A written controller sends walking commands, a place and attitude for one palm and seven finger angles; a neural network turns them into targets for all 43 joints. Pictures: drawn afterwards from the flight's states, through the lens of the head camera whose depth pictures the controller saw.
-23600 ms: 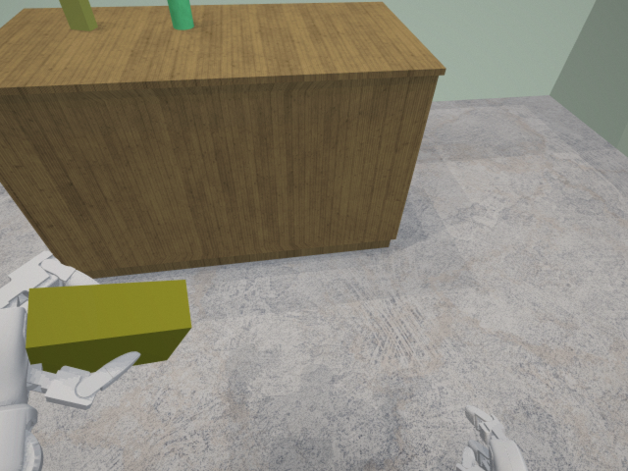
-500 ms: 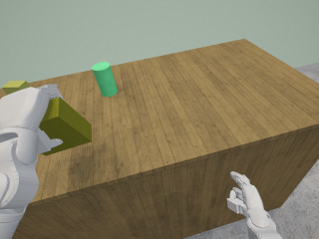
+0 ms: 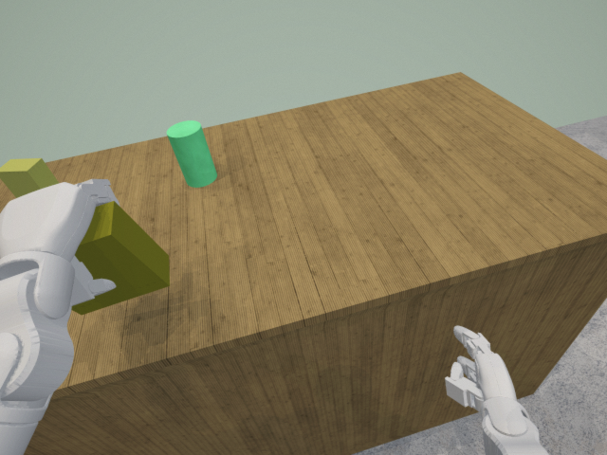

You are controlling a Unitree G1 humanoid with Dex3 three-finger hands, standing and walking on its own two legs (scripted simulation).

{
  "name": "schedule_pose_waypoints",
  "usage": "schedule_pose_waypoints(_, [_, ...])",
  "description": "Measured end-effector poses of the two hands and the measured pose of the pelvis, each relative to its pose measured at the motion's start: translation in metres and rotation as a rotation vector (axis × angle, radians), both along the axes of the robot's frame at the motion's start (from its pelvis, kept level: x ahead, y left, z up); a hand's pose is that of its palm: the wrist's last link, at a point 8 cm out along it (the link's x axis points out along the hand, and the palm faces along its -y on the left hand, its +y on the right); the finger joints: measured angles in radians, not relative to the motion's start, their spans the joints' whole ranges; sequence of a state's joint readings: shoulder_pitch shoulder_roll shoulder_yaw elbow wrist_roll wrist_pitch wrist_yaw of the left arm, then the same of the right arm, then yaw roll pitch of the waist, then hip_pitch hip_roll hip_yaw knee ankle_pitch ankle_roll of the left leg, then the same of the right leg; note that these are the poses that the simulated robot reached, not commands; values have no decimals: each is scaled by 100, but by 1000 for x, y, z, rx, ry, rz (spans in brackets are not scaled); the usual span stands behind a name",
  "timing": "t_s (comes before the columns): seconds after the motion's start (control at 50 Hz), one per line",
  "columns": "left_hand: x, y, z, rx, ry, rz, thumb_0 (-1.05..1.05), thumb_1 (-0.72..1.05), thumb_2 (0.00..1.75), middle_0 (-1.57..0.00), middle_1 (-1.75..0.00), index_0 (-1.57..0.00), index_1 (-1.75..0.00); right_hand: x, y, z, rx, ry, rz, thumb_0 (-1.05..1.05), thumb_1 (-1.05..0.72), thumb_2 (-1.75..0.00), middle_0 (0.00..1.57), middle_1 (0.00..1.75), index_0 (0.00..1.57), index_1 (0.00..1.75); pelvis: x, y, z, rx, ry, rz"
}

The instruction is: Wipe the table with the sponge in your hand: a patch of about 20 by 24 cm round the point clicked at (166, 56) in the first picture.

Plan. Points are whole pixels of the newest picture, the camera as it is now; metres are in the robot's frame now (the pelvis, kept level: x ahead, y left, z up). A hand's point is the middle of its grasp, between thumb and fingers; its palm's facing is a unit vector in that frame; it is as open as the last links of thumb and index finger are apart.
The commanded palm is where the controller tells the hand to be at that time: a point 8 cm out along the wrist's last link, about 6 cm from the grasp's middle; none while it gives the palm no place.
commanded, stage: move the sponge above the wiping area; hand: left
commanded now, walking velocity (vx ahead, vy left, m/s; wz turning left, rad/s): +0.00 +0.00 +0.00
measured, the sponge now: (107, 270) +0.25 +0.30 +0.16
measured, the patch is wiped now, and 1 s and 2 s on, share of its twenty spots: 0.00 0.00 0.00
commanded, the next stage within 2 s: none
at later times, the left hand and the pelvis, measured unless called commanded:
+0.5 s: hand (99, 252) +0.26 +0.30 +0.18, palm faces +0.17 -0.08 -0.98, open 9.4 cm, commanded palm +0.21 +0.29 +0.27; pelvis +0.00 +0.01 +0.00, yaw +0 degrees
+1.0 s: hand (110, 253) +0.27 +0.30 +0.17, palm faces +0.14 -0.08 -0.99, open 9.4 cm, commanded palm +0.22 +0.29 +0.25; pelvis +0.01 +0.01 +0.00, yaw +0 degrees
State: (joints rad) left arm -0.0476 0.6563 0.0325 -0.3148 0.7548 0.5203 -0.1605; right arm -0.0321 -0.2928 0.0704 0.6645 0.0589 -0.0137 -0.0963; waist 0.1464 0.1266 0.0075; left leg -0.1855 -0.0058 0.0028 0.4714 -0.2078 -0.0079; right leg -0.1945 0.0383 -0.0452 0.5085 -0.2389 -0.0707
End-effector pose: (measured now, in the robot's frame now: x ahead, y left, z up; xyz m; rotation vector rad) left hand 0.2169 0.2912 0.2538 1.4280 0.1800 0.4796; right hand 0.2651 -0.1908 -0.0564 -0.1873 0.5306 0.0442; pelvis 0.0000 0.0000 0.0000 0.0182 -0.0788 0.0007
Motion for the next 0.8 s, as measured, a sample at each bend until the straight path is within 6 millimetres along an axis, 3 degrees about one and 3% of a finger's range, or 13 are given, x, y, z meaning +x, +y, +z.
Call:
schedule_pose_waypoints(0.14, [3,-14,-1,15,-7,-72,0,-44,102,-80,-137,-81,-137,2,9,0,15,1,12,1,-90,-90,20,30,20,29,2,3,1,2,1,-6])
schedule_pose_waypoints(0.36, [5,3,-3,-9,-18,-2,0,-44,102,-80,-138,-80,-137,-1,14,0,23,13,13,1,-90,-90,20,30,19,29,2,6,2,-2,7,-4])
schedule_pose_waypoints(0.52, [14,2,-21,-8,47,-21,0,-44,102,-80,-138,-80,-137,-1,18,-1,6,18,16,1,-90,-90,20,30,20,29,2,9,2,-3,6,1])
schedule_pose_waypoints(0.8, [25,6,-19,-9,32,-16,0,-44,103,-80,-138,-80,-137,-1,18,0,16,31,8,1,-90,-90,20,30,20,30,7,13,4,-4,19,-6])
